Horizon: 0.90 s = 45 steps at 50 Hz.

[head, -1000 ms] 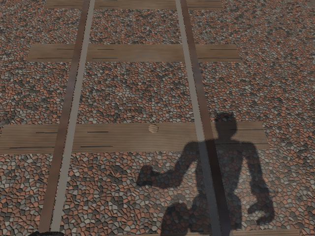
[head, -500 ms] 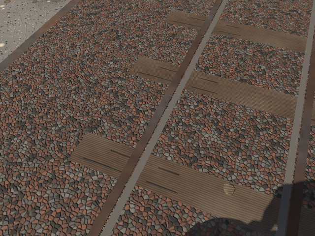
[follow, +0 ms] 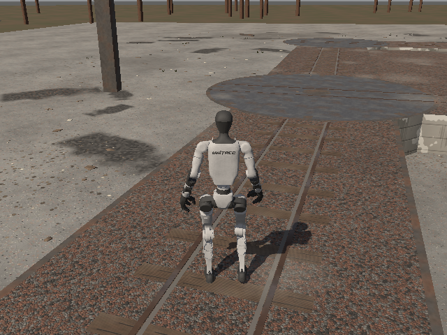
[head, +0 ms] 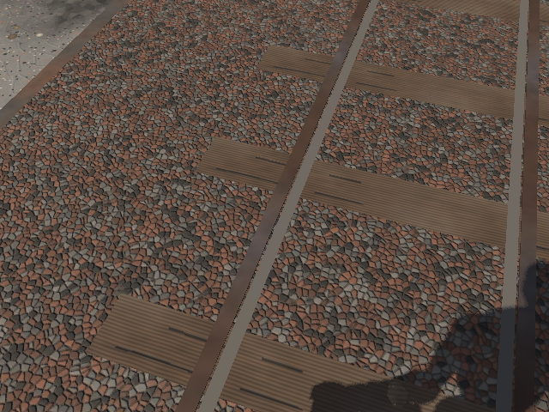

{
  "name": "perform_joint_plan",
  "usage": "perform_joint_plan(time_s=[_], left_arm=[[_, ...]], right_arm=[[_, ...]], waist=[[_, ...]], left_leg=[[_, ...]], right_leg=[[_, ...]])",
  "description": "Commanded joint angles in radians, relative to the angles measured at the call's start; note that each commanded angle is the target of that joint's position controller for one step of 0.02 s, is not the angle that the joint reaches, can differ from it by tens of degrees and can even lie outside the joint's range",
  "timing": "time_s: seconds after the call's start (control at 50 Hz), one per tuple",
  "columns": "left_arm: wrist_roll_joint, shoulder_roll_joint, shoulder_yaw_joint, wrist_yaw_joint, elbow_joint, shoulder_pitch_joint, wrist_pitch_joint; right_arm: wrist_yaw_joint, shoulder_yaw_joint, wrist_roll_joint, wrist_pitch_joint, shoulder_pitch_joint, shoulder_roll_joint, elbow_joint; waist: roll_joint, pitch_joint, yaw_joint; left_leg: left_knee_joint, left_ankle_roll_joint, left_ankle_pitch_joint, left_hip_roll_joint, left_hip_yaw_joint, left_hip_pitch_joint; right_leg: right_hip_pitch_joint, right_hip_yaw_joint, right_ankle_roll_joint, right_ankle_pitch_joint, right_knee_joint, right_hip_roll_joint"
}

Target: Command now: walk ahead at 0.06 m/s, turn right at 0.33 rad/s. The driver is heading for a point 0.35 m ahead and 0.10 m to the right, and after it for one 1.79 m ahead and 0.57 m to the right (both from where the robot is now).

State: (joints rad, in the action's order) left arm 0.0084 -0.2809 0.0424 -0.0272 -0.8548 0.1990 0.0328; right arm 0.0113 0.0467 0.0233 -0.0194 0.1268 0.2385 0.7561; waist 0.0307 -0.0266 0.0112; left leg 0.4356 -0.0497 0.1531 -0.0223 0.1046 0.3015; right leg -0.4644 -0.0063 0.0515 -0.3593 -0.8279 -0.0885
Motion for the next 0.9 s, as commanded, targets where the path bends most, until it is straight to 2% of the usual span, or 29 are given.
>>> perform_joint_plan(time_s=[0.02,0.06,0.08,0.1,0.12,0.14,0.16,0.18,0.2,0.22,0.26,0.3,0.36,0.46,0.5,0.52,0.54,0.56,0.58,0.6,0.62,0.64,0.66,0.68,0.7,0.74,0.78,0.84,0.9], left_arm=[[0.000,-0.106,0.034,0.004,0.075,0.000,0.001],[-0.001,-0.090,0.037,0.018,0.070,0.037,-0.002],[-0.004,-0.089,0.041,0.025,0.060,0.074,-0.005],[-0.014,-0.118,0.050,0.029,0.062,0.091,-0.008],[-0.014,-0.219,0.075,0.015,0.072,0.113,-0.012],[-0.015,-0.277,0.086,0.018,0.081,0.145,-0.021],[-0.029,-0.242,0.079,0.026,0.088,0.164,-0.045],[-0.018,-0.204,0.072,0.025,0.092,0.136,-0.064],[-0.001,-0.183,0.068,0.020,0.099,0.104,-0.071],[0.013,-0.164,0.060,0.013,0.104,0.091,-0.073],[0.006,-0.149,0.054,-0.002,0.102,0.117,-0.077],[0.003,-0.159,0.060,-0.009,0.103,0.142,-0.085],[0.011,-0.177,0.069,-0.011,0.106,0.159,-0.087],[0.018,-0.195,0.080,-0.005,0.112,0.187,-0.075],[0.018,-0.191,0.079,-0.002,0.119,0.180,-0.071],[0.017,-0.188,0.079,-0.002,0.127,0.163,-0.067],[0.018,-0.174,0.076,-0.005,0.138,0.138,-0.060],[0.015,-0.148,0.069,-0.008,0.153,0.124,-0.057],[0.003,-0.099,0.054,-0.009,0.181,0.098,-0.059],[0.007,-0.031,0.033,-0.015,0.219,0.185,-0.067],[0.006,-0.107,0.046,-0.016,0.205,0.247,-0.071],[0.010,-0.168,0.065,-0.014,0.186,0.222,-0.065],[0.008,-0.172,0.069,-0.014,0.184,0.180,-0.055],[0.000,-0.161,0.069,-0.015,0.193,0.151,-0.046],[-0.002,-0.140,0.067,-0.013,0.200,0.138,-0.038],[0.001,-0.082,0.049,-0.008,0.213,0.126,-0.029],[-0.004,-0.056,0.034,-0.003,0.232,0.092,-0.027],[-0.005,-0.065,0.029,0.005,0.243,0.044,-0.025],[-0.007,-0.080,0.034,0.011,0.249,0.020,-0.019]], right_arm=[[0.023,0.051,-0.015,0.006,-0.031,0.173,-0.048],[0.028,0.055,-0.029,0.017,-0.057,0.178,-0.044],[0.030,0.056,-0.039,0.023,-0.063,0.175,-0.039],[0.033,0.054,-0.048,0.028,-0.026,0.152,-0.022],[0.028,0.043,-0.019,0.029,0.004,0.096,-0.036],[0.029,0.043,-0.008,0.021,-0.102,0.101,-0.091],[0.022,0.051,-0.017,0.010,-0.141,0.129,-0.100],[0.014,0.062,-0.035,0.001,-0.138,0.151,-0.091],[0.014,0.070,-0.037,-0.005,-0.126,0.161,-0.068],[0.014,0.074,-0.030,-0.012,-0.131,0.169,-0.062],[0.005,0.072,-0.026,-0.038,-0.149,0.144,-0.058],[-0.004,0.068,-0.025,-0.059,-0.160,0.126,-0.049],[-0.013,0.058,-0.031,-0.071,-0.193,0.104,-0.051],[-0.031,0.048,-0.046,-0.092,-0.251,0.118,-0.073],[-0.037,0.052,-0.050,-0.105,-0.228,0.141,-0.070],[-0.035,0.057,-0.047,-0.109,-0.198,0.154,-0.064],[-0.032,0.063,-0.040,-0.113,-0.141,0.165,-0.047],[-0.026,0.073,-0.028,-0.115,-0.074,0.189,-0.030],[-0.016,0.087,-0.009,-0.113,0.038,0.239,-0.020],[-0.010,0.106,0.011,-0.095,0.126,0.339,0.000],[-0.017,0.090,-0.010,-0.084,0.130,0.264,0.012],[-0.019,0.067,-0.019,-0.079,0.087,0.190,-0.004],[-0.021,0.053,-0.016,-0.072,0.042,0.155,-0.014],[-0.023,0.043,-0.016,-0.065,0.004,0.133,-0.011],[-0.022,0.037,-0.013,-0.062,-0.017,0.124,-0.005],[-0.020,0.041,-0.008,-0.057,-0.025,0.150,0.018],[-0.014,0.045,-0.014,-0.051,-0.048,0.171,0.031],[-0.013,0.046,-0.028,-0.039,-0.043,0.196,0.052],[-0.017,0.038,-0.044,-0.028,-0.035,0.203,0.074]], waist=[[-0.143,0.071,-0.007],[-0.133,0.083,0.022],[-0.125,0.092,0.042],[-0.068,0.074,0.042],[0.192,0.081,-0.002],[0.294,0.052,0.046],[0.185,0.077,0.070],[0.134,0.058,0.047],[0.088,0.038,0.032],[0.097,0.024,0.030],[0.094,0.027,0.029],[0.077,0.045,0.034],[0.097,0.034,0.048],[0.113,0.001,0.075],[0.124,0.011,0.059],[0.137,0.011,0.036],[0.141,0.029,0.000],[0.131,0.069,-0.032],[0.054,0.173,-0.082],[-0.257,0.286,-0.051],[-0.312,0.274,-0.032],[-0.219,0.184,-0.035],[-0.156,0.141,-0.027],[-0.135,0.106,-0.013],[-0.143,0.088,0.001],[-0.169,0.082,0.010],[-0.172,0.106,0.014],[-0.173,0.135,-0.004],[-0.151,0.114,0.004]], left_leg=[[-0.175,-0.191,-0.011,0.328,-0.209,-0.041],[-0.104,-0.160,-0.090,0.315,-0.169,-0.064],[-0.046,-0.128,-0.102,0.291,-0.137,-0.063],[0.062,-0.059,-0.042,0.237,-0.084,-0.039],[0.333,0.047,0.205,0.112,0.042,0.135],[0.509,0.085,0.506,-0.041,-0.024,0.388],[0.619,0.068,0.475,-0.003,-0.146,0.451],[0.624,0.047,0.366,0.032,-0.181,0.491],[0.599,0.041,0.282,0.052,-0.180,0.503],[0.551,0.045,0.208,0.063,-0.185,0.504],[0.473,0.058,0.089,0.051,-0.177,0.457],[0.371,0.072,0.010,0.037,-0.172,0.421],[0.220,0.095,-0.037,0.018,-0.166,0.340],[0.073,0.103,-0.029,0.004,-0.167,0.232],[0.038,0.090,-0.022,-0.003,-0.167,0.145],[0.008,0.080,-0.018,-0.011,-0.164,0.097],[-0.044,0.066,-0.054,-0.016,-0.152,0.018],[-0.077,0.042,-0.105,0.016,-0.160,-0.106],[-0.050,-0.015,-0.167,0.154,-0.269,-0.315],[-0.049,-0.174,-0.300,0.385,-0.592,-0.582],[-0.080,-0.235,-0.313,0.462,-0.735,-0.561],[-0.071,-0.214,-0.343,0.419,-0.613,-0.470],[-0.066,-0.184,-0.411,0.361,-0.480,-0.390],[-0.072,-0.173,-0.475,0.324,-0.405,-0.310],[-0.088,-0.165,-0.518,0.297,-0.346,-0.240],[-0.126,-0.180,-0.568,0.261,-0.268,-0.161],[-0.130,-0.184,-0.608,0.253,-0.218,-0.137],[-0.126,-0.169,-0.585,0.250,-0.189,-0.137],[-0.083,-0.139,-0.433,0.245,-0.196,-0.134]], right_leg=[[0.062,0.016,-0.026,-0.025,0.011,-0.004],[0.130,0.055,-0.052,0.030,0.136,0.024],[0.189,0.075,-0.072,0.106,0.239,0.049],[0.229,0.014,-0.108,0.230,0.369,0.037],[0.327,-0.285,-0.197,0.436,0.467,-0.164],[0.388,-0.542,-0.376,0.362,0.545,-0.287],[0.407,-0.580,-0.393,0.114,0.589,-0.271],[0.426,-0.533,-0.338,-0.069,0.598,-0.226],[0.424,-0.489,-0.292,-0.159,0.611,-0.197],[0.426,-0.468,-0.271,-0.173,0.632,-0.181],[0.433,-0.414,-0.256,-0.067,0.651,-0.138],[0.458,-0.361,-0.253,0.063,0.641,-0.113],[0.416,-0.327,-0.254,0.105,0.633,-0.086],[0.343,-0.376,-0.263,0.070,0.596,-0.087],[0.322,-0.414,-0.256,0.085,0.571,-0.090],[0.317,-0.423,-0.243,0.162,0.533,-0.077],[0.309,-0.415,-0.217,0.234,0.472,-0.048],[0.273,-0.391,-0.179,0.284,0.385,-0.003],[0.172,-0.323,-0.131,0.244,0.177,0.059],[-0.117,-0.175,-0.060,-0.104,-0.115,0.194],[-0.225,-0.172,-0.032,-0.309,-0.296,0.150],[-0.248,-0.184,-0.019,-0.260,-0.385,0.111],[-0.233,-0.152,-0.008,-0.211,-0.401,0.088],[-0.218,-0.135,0.000,-0.172,-0.368,0.072],[-0.170,-0.128,0.002,-0.141,-0.319,0.052],[-0.082,-0.081,0.012,-0.084,-0.198,0.060],[-0.001,-0.058,0.012,-0.013,-0.052,0.052],[0.114,-0.024,0.000,0.109,0.119,0.063],[0.215,0.001,-0.034,0.208,0.297,0.084]])
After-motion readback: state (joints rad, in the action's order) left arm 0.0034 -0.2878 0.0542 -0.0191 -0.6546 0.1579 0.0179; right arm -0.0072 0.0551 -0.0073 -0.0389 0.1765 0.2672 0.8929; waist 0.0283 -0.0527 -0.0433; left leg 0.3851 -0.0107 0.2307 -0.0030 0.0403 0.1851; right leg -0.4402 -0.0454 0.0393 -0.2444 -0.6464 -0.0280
